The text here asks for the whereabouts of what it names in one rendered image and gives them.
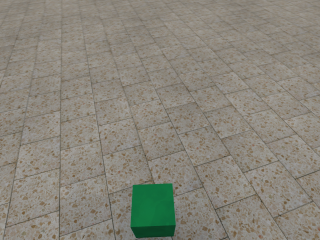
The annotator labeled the carton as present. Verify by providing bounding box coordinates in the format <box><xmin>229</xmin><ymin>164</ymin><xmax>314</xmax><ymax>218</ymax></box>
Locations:
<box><xmin>130</xmin><ymin>183</ymin><xmax>176</xmax><ymax>238</ymax></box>

